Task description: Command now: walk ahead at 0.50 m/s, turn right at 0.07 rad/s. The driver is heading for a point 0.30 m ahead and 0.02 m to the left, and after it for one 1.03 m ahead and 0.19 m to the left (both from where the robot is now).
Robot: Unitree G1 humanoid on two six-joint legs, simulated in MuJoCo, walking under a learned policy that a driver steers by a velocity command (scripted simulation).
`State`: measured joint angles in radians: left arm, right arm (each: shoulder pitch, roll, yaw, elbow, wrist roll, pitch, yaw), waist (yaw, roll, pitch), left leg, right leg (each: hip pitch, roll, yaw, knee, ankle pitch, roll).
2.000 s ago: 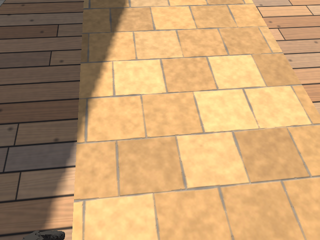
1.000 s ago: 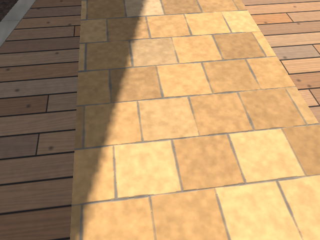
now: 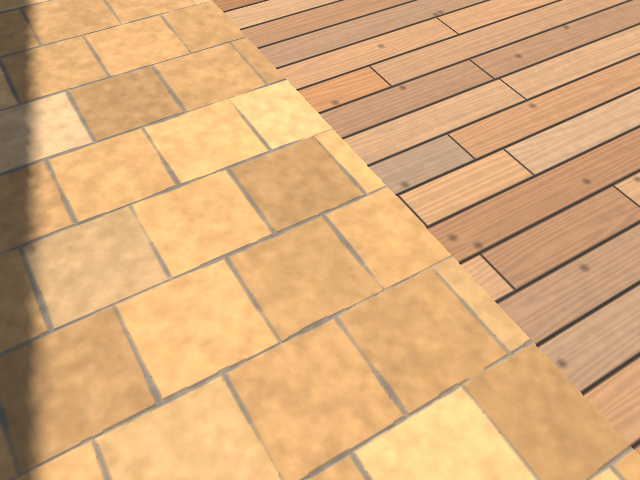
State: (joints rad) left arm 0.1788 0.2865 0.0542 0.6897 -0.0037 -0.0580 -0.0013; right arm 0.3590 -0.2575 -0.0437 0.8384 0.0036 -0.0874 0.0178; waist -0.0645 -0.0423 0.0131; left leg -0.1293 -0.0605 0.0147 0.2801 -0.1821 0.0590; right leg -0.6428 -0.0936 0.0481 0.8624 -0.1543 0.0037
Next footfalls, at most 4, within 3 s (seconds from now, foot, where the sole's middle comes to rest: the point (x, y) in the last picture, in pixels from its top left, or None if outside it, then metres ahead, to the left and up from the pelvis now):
0.22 right None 0.30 -0.15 -0.78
0.68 left None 0.23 0.10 -0.78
1.14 right None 0.35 -0.12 -0.78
2.72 left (187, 443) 0.58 0.25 -0.78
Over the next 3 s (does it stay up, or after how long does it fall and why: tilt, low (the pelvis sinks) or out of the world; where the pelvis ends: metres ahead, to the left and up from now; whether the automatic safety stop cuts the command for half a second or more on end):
stays up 0.58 0.16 0.00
